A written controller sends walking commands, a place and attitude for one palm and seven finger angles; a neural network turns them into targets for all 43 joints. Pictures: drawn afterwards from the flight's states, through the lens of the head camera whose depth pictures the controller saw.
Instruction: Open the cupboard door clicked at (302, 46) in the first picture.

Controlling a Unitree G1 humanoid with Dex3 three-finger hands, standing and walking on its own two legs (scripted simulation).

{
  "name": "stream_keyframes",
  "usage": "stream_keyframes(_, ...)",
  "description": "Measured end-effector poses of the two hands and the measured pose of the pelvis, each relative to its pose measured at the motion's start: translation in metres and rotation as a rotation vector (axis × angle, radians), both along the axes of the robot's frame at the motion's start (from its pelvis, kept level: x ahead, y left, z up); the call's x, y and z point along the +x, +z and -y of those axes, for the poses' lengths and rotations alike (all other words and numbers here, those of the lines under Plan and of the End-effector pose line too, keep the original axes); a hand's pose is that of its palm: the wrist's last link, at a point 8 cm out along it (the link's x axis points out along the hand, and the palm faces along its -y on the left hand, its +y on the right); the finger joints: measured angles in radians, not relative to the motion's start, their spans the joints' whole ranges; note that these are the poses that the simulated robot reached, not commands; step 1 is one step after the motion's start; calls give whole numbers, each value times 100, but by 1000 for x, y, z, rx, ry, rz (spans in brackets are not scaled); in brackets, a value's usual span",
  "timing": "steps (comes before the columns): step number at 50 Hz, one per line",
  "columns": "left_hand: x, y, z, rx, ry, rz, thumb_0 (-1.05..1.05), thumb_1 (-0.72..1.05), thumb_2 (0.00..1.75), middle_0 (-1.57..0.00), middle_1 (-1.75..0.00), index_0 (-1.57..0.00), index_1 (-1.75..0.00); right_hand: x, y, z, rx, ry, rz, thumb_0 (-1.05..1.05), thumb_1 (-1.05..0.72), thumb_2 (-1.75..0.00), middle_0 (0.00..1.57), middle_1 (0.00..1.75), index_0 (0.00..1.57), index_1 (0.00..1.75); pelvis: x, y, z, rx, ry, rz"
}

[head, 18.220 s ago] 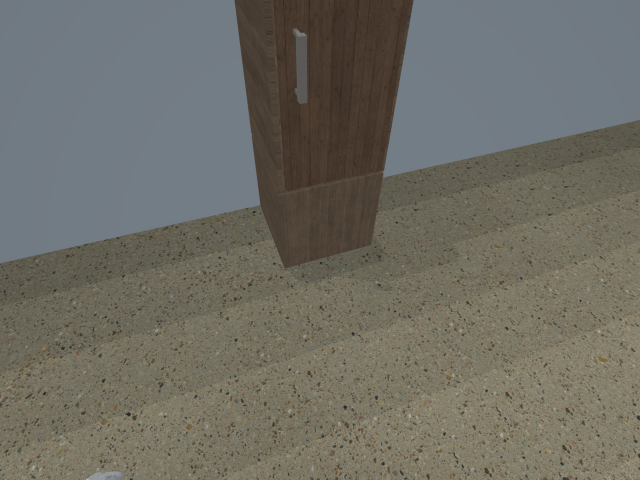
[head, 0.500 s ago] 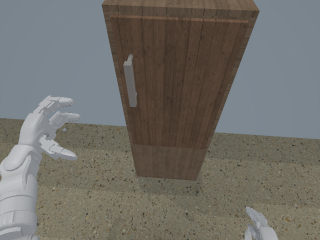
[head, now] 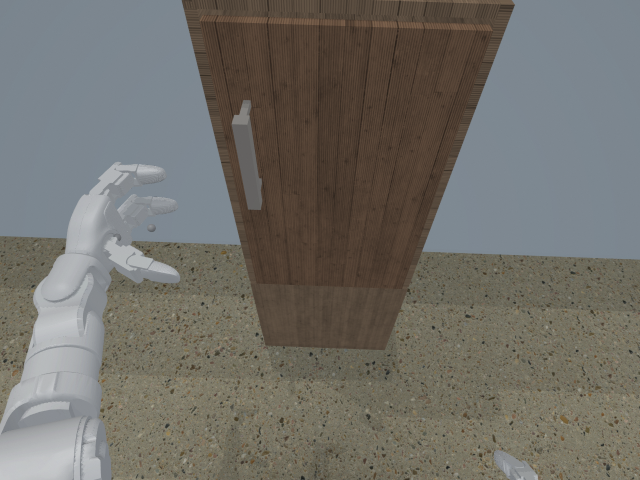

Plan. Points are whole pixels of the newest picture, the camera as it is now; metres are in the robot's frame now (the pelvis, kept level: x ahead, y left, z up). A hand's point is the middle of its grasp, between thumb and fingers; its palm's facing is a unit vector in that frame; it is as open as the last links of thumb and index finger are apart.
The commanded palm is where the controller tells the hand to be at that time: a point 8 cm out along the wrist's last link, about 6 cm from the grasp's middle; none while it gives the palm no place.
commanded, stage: move the hooked fingers beside the handle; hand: left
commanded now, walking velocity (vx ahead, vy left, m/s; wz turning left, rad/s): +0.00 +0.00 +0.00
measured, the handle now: (250, 158) +0.55 +0.12 +0.09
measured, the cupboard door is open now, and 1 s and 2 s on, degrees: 0 0 0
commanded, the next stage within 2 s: slide the fingers in behind the handle in 1.52 s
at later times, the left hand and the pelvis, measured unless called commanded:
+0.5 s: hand (183, 193) +0.46 +0.19 +0.10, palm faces -0.02 -1.00 +0.00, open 14.0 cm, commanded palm +0.44 +0.25 +0.10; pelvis +0.00 +0.00 -0.01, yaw -1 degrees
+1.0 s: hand (191, 180) +0.49 +0.19 +0.09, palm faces -0.02 -1.00 +0.01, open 14.0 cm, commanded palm +0.46 +0.24 +0.09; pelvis +0.00 +0.00 -0.01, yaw -2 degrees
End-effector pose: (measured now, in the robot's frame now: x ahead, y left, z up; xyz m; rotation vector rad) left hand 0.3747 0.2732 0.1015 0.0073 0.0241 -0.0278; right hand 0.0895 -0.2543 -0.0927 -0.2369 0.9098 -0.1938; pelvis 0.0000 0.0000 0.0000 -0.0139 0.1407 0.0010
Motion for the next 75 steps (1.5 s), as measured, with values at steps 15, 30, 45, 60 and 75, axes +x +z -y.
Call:
stream_keyframes(15,35,-1,19,-4,0,1,-1,-50,30,-30,-120,-30,-120,-27,-10,4,6,-35,-103,1,-90,-90,20,30,20,30,-2,-4,1,1,-6,-31)
stream_keyframes(30,75,-4,26,-5,0,-12,-1,-50,30,-30,-120,-30,-120,-77,-18,13,-12,-101,-258,1,-90,-90,20,30,20,30,-5,-11,3,-4,-14,-89)
stream_keyframes(45,106,-9,36,-16,-2,-6,-1,-49,30,-30,-120,-30,-120,-108,-18,9,-3,-160,-362,1,-90,-90,20,30,20,30,1,-15,1,-7,-38,-140)
stream_keyframes(60,87,-13,23,-25,-8,-6,-1,-50,30,-30,-120,-30,-120,-68,-20,0,2,-102,-306,0,-90,-90,20,30,20,30,8,-13,-6,-20,-13,-123)
stream_keyframes(75,104,-16,41,-2,4,-15,-1,-50,30,-30,-120,-30,-120,-63,-24,-3,9,-90,-278,0,-90,-90,20,30,20,30,3,-18,-6,-15,-15,-138)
